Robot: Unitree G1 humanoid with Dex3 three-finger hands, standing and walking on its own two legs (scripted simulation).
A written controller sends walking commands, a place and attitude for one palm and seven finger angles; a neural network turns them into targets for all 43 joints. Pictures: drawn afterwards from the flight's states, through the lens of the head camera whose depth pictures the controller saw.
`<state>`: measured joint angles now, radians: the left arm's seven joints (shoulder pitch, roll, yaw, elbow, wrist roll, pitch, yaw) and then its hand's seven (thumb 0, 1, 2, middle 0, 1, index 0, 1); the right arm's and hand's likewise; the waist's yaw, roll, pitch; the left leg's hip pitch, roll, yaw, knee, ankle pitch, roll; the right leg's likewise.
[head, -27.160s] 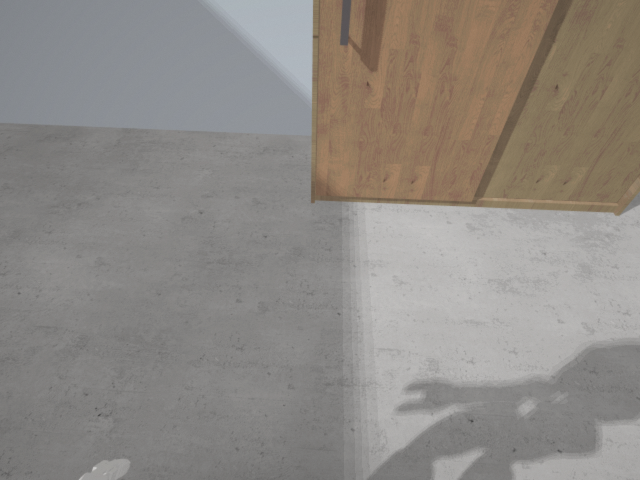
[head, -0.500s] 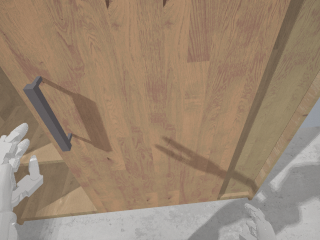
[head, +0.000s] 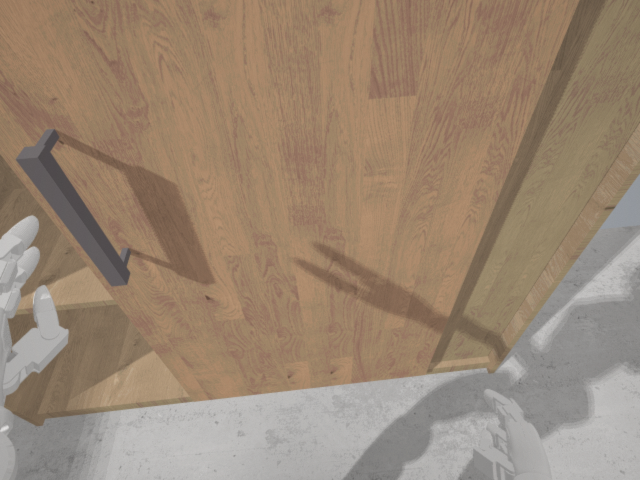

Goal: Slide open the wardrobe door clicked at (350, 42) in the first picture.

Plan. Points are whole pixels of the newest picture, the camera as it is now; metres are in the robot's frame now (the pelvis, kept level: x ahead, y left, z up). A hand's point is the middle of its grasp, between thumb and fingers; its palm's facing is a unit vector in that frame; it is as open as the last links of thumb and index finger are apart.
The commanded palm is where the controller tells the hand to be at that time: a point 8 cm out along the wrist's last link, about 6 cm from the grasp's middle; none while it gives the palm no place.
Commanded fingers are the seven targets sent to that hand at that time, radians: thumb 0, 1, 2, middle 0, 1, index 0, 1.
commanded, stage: step back with the hand held close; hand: left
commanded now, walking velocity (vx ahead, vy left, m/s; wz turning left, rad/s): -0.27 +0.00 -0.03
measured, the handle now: (88, 215) +0.42 +0.37 +0.10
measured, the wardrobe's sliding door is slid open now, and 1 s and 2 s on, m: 0.48 0.48 0.48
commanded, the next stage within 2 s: stop stepping back and stand still in 0.86 s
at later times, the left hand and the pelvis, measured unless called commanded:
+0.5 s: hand out of the picture +0.10 +0.33 +0.15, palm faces +0.47 -0.76 -0.44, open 7.4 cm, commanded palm +0.03 +0.37 +0.18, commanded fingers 0.00 0.90 0.90 -0.20 -0.30 -0.20 -0.30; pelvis -0.09 +0.06 -0.01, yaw +4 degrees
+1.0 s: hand out of the picture -0.07 +0.38 +0.18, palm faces +0.53 -0.76 -0.37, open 7.4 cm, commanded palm -0.09 +0.41 +0.18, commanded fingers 0.00 0.90 0.90 -0.20 -0.30 -0.20 -0.30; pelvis -0.22 +0.10 -0.01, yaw +3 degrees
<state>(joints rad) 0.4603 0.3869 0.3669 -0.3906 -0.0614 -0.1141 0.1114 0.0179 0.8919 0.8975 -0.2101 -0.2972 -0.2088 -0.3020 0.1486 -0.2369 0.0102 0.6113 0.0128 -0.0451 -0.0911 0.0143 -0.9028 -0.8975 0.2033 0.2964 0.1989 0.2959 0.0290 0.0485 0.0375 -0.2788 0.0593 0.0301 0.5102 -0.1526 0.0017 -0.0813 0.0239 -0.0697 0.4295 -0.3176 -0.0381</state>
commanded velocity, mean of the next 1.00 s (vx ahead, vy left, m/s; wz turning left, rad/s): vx -0.28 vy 0.00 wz -0.08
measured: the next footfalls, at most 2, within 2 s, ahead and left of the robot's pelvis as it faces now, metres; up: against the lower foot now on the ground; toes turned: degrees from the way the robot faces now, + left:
right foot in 0.90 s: -0.21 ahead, -0.01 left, +0.00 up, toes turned +6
left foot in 1.08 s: -0.16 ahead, +0.23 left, +0.00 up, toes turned +5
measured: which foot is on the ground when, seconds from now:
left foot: down 0.00-0.88, up 0.90-1.00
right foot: down 0.00-0.66, up 0.68-0.88, down 0.90-1.00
